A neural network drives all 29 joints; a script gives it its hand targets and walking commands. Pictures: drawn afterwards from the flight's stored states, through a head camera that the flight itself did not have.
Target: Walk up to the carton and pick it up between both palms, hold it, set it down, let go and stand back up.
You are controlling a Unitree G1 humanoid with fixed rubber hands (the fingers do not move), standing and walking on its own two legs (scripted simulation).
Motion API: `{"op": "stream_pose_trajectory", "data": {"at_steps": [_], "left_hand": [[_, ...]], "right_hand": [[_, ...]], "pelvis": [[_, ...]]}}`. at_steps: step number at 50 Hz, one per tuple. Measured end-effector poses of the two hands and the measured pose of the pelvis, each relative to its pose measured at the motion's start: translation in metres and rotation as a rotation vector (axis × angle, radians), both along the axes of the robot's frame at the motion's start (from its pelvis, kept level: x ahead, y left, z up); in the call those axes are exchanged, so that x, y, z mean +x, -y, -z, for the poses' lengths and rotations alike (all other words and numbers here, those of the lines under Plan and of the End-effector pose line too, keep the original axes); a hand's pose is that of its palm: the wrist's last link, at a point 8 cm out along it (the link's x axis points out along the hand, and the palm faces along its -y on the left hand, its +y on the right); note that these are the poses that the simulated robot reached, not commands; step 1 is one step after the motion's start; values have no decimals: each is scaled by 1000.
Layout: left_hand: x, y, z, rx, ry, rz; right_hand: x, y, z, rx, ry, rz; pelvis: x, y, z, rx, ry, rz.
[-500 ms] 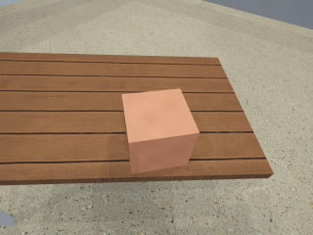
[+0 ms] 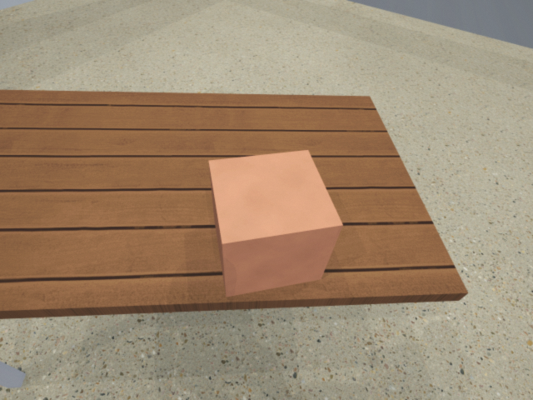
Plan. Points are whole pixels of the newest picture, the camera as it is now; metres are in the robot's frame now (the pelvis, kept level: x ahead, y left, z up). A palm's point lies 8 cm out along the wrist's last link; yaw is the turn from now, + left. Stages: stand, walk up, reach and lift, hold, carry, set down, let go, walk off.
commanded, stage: stand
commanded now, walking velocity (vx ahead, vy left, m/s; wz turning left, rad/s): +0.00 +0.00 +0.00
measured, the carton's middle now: (267, 222) +0.41 +0.00 +0.00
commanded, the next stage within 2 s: none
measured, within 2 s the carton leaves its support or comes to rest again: neither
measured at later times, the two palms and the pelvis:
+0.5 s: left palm out of the picture -0.05 +0.18 -0.16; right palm out of the picture -0.07 -0.20 -0.14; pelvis -0.01 +0.00 +0.00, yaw +0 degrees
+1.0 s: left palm out of the picture -0.03 +0.18 -0.16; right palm out of the picture -0.07 -0.20 -0.14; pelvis +0.01 -0.01 +0.00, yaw +0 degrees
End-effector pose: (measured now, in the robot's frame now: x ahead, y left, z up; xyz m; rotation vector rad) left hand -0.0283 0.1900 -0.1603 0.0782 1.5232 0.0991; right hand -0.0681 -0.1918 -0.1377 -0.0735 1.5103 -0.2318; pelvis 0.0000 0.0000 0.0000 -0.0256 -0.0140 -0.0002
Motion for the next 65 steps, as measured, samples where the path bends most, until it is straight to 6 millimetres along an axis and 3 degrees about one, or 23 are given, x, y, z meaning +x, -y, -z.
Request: {"op": "stream_pose_trajectory", "data": {"at_steps": [26, 53, 65], "left_hand": [[-20, 10, -2, -23, -22, -17], [5, 7, -2, 6, 17, -15], [-10, 15, -2, -15, -1, -18]], "right_hand": [[-1, 8, -2, -10, 6, -15], [5, 9, -2, 1, 0, -5], [11, 12, -1, -1, 22, -23]], "pelvis": [[-8, 2, -1, 3, -3, -8], [6, 8, -1, 3, -5, -6], [0, 8, -1, 1, 2, -9]]}}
